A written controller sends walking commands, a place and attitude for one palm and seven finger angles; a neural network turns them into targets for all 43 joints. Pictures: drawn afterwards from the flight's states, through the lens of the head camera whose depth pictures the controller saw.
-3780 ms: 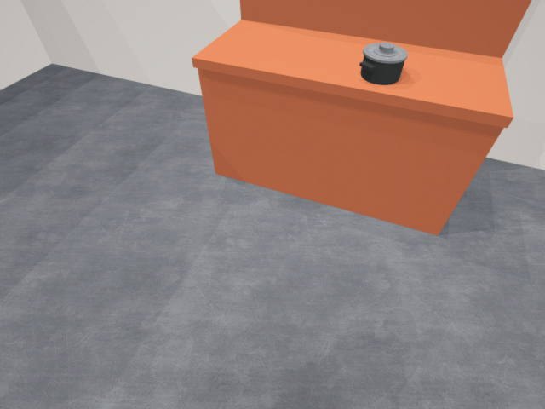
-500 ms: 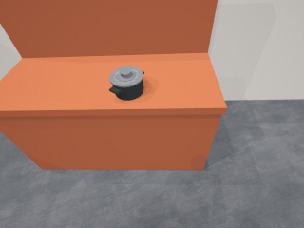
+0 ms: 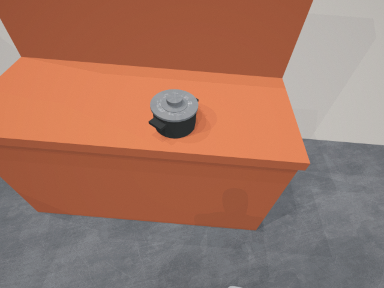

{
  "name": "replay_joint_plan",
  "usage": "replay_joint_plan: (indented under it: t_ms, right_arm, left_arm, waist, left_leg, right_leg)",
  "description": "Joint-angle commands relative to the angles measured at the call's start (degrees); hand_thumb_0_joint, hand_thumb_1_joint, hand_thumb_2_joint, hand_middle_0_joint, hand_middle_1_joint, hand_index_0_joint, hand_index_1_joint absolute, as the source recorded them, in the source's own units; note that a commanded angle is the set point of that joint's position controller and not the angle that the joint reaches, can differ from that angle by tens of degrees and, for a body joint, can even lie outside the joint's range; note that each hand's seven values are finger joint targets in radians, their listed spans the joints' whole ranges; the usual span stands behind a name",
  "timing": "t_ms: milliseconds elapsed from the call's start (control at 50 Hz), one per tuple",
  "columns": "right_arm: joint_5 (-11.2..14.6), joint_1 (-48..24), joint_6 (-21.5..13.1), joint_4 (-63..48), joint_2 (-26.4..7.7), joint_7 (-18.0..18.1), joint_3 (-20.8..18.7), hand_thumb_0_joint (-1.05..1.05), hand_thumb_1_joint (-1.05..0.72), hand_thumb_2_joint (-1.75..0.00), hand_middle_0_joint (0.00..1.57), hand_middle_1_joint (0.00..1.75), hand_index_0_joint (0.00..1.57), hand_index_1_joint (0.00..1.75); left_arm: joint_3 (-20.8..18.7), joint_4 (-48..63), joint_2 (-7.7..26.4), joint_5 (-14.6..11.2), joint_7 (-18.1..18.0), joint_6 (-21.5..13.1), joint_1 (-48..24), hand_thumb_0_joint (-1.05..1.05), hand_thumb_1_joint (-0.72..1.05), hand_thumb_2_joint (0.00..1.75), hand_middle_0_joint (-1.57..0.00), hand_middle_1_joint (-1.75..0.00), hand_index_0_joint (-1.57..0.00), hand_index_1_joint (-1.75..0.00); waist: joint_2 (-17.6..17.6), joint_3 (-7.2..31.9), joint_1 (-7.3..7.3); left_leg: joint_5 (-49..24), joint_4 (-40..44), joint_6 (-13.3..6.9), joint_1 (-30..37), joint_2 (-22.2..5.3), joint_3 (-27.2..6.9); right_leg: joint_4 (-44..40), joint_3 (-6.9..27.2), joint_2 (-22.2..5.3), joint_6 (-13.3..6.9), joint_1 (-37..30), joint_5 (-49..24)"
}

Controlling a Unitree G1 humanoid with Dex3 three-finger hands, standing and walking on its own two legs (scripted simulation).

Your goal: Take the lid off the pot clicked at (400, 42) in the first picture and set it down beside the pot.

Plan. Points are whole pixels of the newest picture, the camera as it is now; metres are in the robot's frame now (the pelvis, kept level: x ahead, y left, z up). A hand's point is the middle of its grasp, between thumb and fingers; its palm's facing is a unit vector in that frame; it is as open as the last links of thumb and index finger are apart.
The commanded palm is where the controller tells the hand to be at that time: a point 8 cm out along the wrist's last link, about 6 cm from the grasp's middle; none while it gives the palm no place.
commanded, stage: take the last steps up to it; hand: left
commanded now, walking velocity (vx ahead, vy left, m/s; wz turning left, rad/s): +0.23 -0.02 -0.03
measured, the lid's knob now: (174, 99) +0.65 +0.11 +0.00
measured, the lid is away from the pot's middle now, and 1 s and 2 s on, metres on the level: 0.00 0.00 0.00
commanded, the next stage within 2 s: come to a stop and stand still in 0.22 s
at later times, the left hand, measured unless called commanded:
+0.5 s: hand (134, 266) +0.20 +0.15 -0.17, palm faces +0.03 -0.98 -0.21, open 7.2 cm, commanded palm none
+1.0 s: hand out of the picture +0.15 +0.15 -0.17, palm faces +0.01 -0.96 -0.29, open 7.4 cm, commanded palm none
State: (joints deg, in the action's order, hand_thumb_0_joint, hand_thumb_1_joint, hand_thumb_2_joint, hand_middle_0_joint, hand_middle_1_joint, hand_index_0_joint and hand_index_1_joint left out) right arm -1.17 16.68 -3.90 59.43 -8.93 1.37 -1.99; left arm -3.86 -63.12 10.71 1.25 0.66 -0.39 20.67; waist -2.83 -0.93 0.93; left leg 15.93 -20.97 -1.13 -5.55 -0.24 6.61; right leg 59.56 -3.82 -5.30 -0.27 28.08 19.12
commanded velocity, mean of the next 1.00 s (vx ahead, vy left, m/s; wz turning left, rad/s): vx -0.03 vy -0.02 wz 0.00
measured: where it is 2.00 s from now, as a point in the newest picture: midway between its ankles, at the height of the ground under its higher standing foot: outside the picture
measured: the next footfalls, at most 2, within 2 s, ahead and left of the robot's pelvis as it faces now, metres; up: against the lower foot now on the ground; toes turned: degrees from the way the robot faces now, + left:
right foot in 0.20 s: +0.20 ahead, -0.13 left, +0.00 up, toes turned -7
left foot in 0.54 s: +0.24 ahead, +0.10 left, +0.00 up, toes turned +1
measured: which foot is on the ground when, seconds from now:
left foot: down 0.00-0.20, up 0.22-0.52, down 0.54-1.00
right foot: up 0.00-0.18, down 0.20-0.58, up 0.60-0.82, down 0.84-1.00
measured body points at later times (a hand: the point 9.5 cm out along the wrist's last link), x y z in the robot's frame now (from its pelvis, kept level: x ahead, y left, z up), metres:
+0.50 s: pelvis +0.14 -0.02 +0.00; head +0.15 -0.03 +0.45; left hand +0.20 +0.21 -0.15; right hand +0.17 -0.26 -0.16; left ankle +0.18 +0.10 -0.73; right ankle +0.16 -0.12 -0.74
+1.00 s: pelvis +0.14 -0.04 -0.02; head +0.14 -0.07 +0.43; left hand +0.15 +0.20 -0.15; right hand +0.19 -0.28 -0.18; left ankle +0.20 +0.10 -0.74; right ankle +0.11 -0.13 -0.74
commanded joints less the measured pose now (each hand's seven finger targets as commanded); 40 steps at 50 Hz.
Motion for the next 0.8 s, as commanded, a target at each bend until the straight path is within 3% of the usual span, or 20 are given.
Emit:
replay_joint_plan:
  t_ms: [0, 80, 120, 140, 160, 180, 200, 220, 240, 260, 280, 340, 400, 480, 500, 520, 560, 700, 740, 780]
  right_arm:
    - [0.2, 4.5, -1.1, -0.1, -7.3, 0.5, -1.0, 0.00, -0.90, -0.90, 0.20, 0.30, 0.20, 0.30]
    - [-0.3, 4.4, 0.0, 1.0, -9.2, 0.2, -1.5, 0.00, -0.90, -0.90, 0.20, 0.30, 0.20, 0.30]
    - [-0.2, 3.6, 0.3, 1.3, -9.0, 0.1, -1.2, 0.00, -0.90, -0.90, 0.20, 0.30, 0.20, 0.30]
    - [0.0, 3.4, 0.3, 1.6, -8.8, 0.0, -1.1, 0.00, -0.90, -0.90, 0.20, 0.30, 0.20, 0.30]
    - [0.6, 4.7, 0.2, 1.3, -6.8, -0.3, -0.9, 0.00, -0.90, -0.90, 0.20, 0.30, 0.20, 0.30]
    - [1.0, 7.5, 0.1, -0.2, -4.2, -0.4, -0.7, 0.00, -0.90, -0.90, 0.20, 0.30, 0.20, 0.30]
    - [1.0, 5.9, 0.9, -1.0, -5.8, 0.1, -1.0, 0.00, -0.90, -0.90, 0.20, 0.30, 0.20, 0.30]
    - [0.7, 2.8, 1.1, -1.0, -5.1, -0.1, -1.2, 0.00, -0.90, -0.90, 0.20, 0.30, 0.20, 0.30]
    - [0.2, 1.5, 1.5, -1.3, -5.5, -0.4, -1.1, 0.00, -0.90, -0.90, 0.20, 0.30, 0.20, 0.30]
    - [-0.1, 2.0, 1.9, -0.7, -4.7, -0.8, -1.0, 0.00, -0.90, -0.90, 0.20, 0.30, 0.20, 0.30]
    - [-0.3, 3.8, 2.4, -0.2, -3.8, -0.8, -0.7, 0.00, -0.90, -0.90, 0.20, 0.30, 0.20, 0.30]
    - [0.2, 6.1, 3.4, 0.7, -1.2, -0.5, 0.2, 0.00, -0.90, -0.90, 0.20, 0.30, 0.20, 0.30]
    - [0.7, 4.5, 3.6, 0.5, -0.2, -0.2, 0.8, 0.00, -0.90, -0.90, 0.20, 0.30, 0.20, 0.30]
    - [0.9, 4.0, 3.8, 0.7, -2.3, 0.1, 0.3, 0.00, -0.90, -0.90, 0.20, 0.30, 0.20, 0.30]
    - [0.9, 2.8, 3.6, 0.3, -3.8, 0.1, 0.2, 0.00, -0.90, -0.90, 0.20, 0.30, 0.20, 0.30]
    - [0.5, 1.4, 3.3, -1.0, -6.7, 0.3, 0.0, 0.00, -0.90, -0.90, 0.20, 0.30, 0.20, 0.30]
    - [0.4, -2.3, 3.3, -1.6, -8.0, 0.9, -0.1, 0.00, -0.90, -0.90, 0.20, 0.30, 0.20, 0.30]
    - [0.4, -3.5, 4.1, -2.4, -9.5, 1.7, -1.5, 0.00, -0.90, -0.90, 0.20, 0.30, 0.20, 0.30]
    - [0.3, -3.9, 4.6, -2.4, -10.2, 1.5, -2.0, 0.00, -0.90, -0.90, 0.20, 0.30, 0.20, 0.30]
    - [0.7, -4.4, 4.7, -2.5, -9.4, 1.2, -1.9, 0.00, -0.90, -0.90, 0.20, 0.30, 0.20, 0.30]
  left_arm:
    - [0.2, 6.4, 1.1, -0.1, 0.3, -1.4, -4.1, 0.00, 0.90, 0.90, -0.20, -0.30, -0.20, -0.30]
    - [0.1, 8.0, 1.3, -0.1, 0.4, -1.3, -7.0, 0.00, 0.90, 0.90, -0.20, -0.30, -0.20, -0.30]
    - [-0.4, 7.2, 2.7, 0.1, 0.3, -1.6, -3.0, 0.00, 0.90, 0.90, -0.20, -0.30, -0.20, -0.30]
    - [-0.9, 5.3, 4.3, 0.3, 0.1, -2.2, 2.9, 0.00, 0.90, 0.90, -0.20, -0.30, -0.20, -0.30]
    - [-1.7, 3.6, 8.5, 0.6, -0.4, -2.9, 8.7, 0.00, 0.90, 0.90, -0.20, -0.30, -0.20, -0.30]
    - [-2.8, 3.4, 13.8, 0.1, -0.8, -3.0, 12.2, 0.00, 0.90, 0.90, -0.20, -0.30, -0.20, -0.30]
    - [-2.5, 4.3, 14.2, -0.7, -1.2, -2.6, 11.0, 0.00, 0.90, 0.90, -0.20, -0.30, -0.20, -0.30]
    - [-2.3, 5.5, 12.4, -0.6, -1.4, -2.4, 4.7, 0.00, 0.90, 0.90, -0.20, -0.30, -0.20, -0.30]
    - [-1.5, 7.1, 9.4, -0.7, -1.8, -2.3, -0.5, 0.00, 0.90, 0.90, -0.20, -0.30, -0.20, -0.30]
    - [-0.8, 8.0, 7.0, -0.5, -1.9, -2.5, -3.8, 0.00, 0.90, 0.90, -0.20, -0.30, -0.20, -0.30]
    - [-0.3, 8.4, 5.8, -0.3, -2.1, -2.8, -5.4, 0.00, 0.90, 0.90, -0.20, -0.30, -0.20, -0.30]
    - [0.3, 8.5, 5.0, 0.0, -2.4, -2.7, -7.4, 0.00, 0.90, 0.90, -0.20, -0.30, -0.20, -0.30]
    - [0.6, 7.3, 5.7, 0.0, -2.6, -2.0, -5.8, 0.00, 0.90, 0.90, -0.20, -0.30, -0.20, -0.30]
    - [0.8, 6.1, 5.8, -0.7, -2.9, -0.6, -6.7, 0.00, 0.90, 0.90, -0.20, -0.30, -0.20, -0.30]
    - [1.0, 6.1, 4.9, -0.7, -2.8, -0.1, -5.5, 0.00, 0.90, 0.90, -0.20, -0.30, -0.20, -0.30]
    - [1.1, 6.4, 3.4, -0.9, -3.0, 0.4, -4.1, 0.00, 0.90, 0.90, -0.20, -0.30, -0.20, -0.30]
    - [1.3, 5.3, 3.3, -0.7, -3.1, 1.2, -2.7, 0.00, 0.90, 0.90, -0.20, -0.30, -0.20, -0.30]
    - [1.2, 4.2, 3.8, -0.7, -2.9, 1.9, -0.5, 0.00, 0.90, 0.90, -0.20, -0.30, -0.20, -0.30]
    - [1.2, 4.2, 3.5, -0.5, -3.0, 1.9, 0.4, 0.00, 0.90, 0.90, -0.20, -0.30, -0.20, -0.30]
    - [1.4, 3.6, 3.7, -0.4, -3.1, 1.3, 2.2, 0.00, 0.90, 0.90, -0.20, -0.30, -0.20, -0.30]
  waist:
    - [8.8, -4.7, -0.71]
    - [11.1, -5.6, -0.99]
    - [7.9, -4.7, 1.43]
    - [4.6, -1.8, 4.32]
    - [-4.0, 2.7, 6.25]
    - [-16.1, 7.6, 5.47]
    - [-10.8, 7.9, 5.67]
    - [-9.7, 3.3, 4.16]
    - [-5.6, -0.2, 2.16]
    - [-2.8, -0.8, 0.20]
    - [-3.3, -0.2, -1.30]
    - [-1.9, 0.3, -3.26]
    - [-2.1, 2.6, -1.50]
    - [-1.7, 0.4, -2.45]
    - [1.3, -0.1, -1.27]
    - [7.4, -1.5, -0.07]
    - [15.4, -1.1, 1.01]
    - [10.7, 4.9, -0.30]
    - [11.1, 5.8, -0.26]
    - [8.4, 6.9, 0.24]
  left_leg:
    - [-29.2, 8.2, -10.1, 1.4, -14.7, -7.3]
    - [-24.8, 5.0, -8.4, -0.9, -14.4, -5.7]
    - [-22.2, -0.7, -6.9, -5.6, -13.0, -4.9]
    - [-21.6, -9.3, -5.1, -6.8, -10.1, -2.8]
    - [-11.9, -23.6, -2.5, -14.7, -5.6, 0.2]
    - [16.7, -40.5, -0.4, -24.0, 1.0, 1.2]
    - [20.3, -49.1, -1.0, -24.6, -0.2, -5.4]
    - [15.8, -53.2, -1.0, -27.5, -2.4, -7.1]
    - [10.3, -52.7, -0.8, -27.7, -4.6, -8.0]
    - [6.6, -50.1, -0.3, -25.1, -5.6, -7.7]
    - [4.9, -46.7, 0.4, -22.6, -5.8, -6.8]
    - [4.5, -33.8, 2.3, -15.2, -4.8, -4.5]
    - [2.7, -21.5, 3.2, -10.7, -3.0, -3.6]
    - [-9.4, -3.4, 3.0, -2.8, -3.6, -5.9]
    - [-14.5, -0.8, 1.9, -2.7, -6.2, -8.5]
    - [-21.2, 1.3, -0.8, -7.5, -11.2, -14.2]
    - [-24.2, 5.5, -4.6, -11.5, -14.4, -17.7]
    - [-42.6, 0.4, -8.8, 0.4, -16.2, -15.3]
    - [-38.3, -0.8, -7.7, -0.2, -15.0, -14.1]
    - [-29.4, -4.0, -4.9, -1.1, -12.0, -12.7]
  right_leg:
    - [-8.9, 0.8, -1.2, -0.1, 4.7, -2.3]
    - [-19.2, -2.0, 1.2, -1.1, -3.1, -5.5]
    - [-24.5, -3.3, 3.4, -1.7, -13.5, -8.8]
    - [-28.4, -3.3, 4.0, -2.0, -21.3, -11.5]
    - [-31.4, 7.4, -3.8, -4.9, -31.5, -14.7]
    - [-40.5, 29.5, -18.4, -12.2, -37.7, -21.6]
    - [-44.7, 33.3, -20.9, -15.5, -32.6, -15.4]
    - [-46.7, 32.2, -19.2, -15.7, -25.9, -6.2]
    - [-47.4, 26.1, -16.4, -14.1, -20.0, -1.8]
    - [-47.7, 19.0, -13.4, -12.2, -15.4, -4.2]
    - [-47.7, 14.0, -11.7, -11.2, -13.1, -8.9]
    - [-46.4, 6.8, -9.3, -10.5, -8.2, -22.6]
    - [-43.5, 6.2, -8.1, -10.2, -11.6, -28.5]
    - [-38.0, 5.3, -5.7, -5.7, -9.7, -18.3]
    - [-35.3, 4.3, -2.8, -3.5, -9.1, -13.2]
    - [-33.8, 3.1, 0.3, -1.4, -10.7, -7.2]
    - [-28.6, 0.2, 3.0, 0.4, -15.7, -1.0]
    - [-20.5, 3.2, 3.3, 0.7, -10.8, 7.0]
    - [-24.8, 2.8, 3.3, 1.0, -13.0, 3.6]
    - [-35.6, 3.7, 2.8, 0.8, -16.9, -5.6]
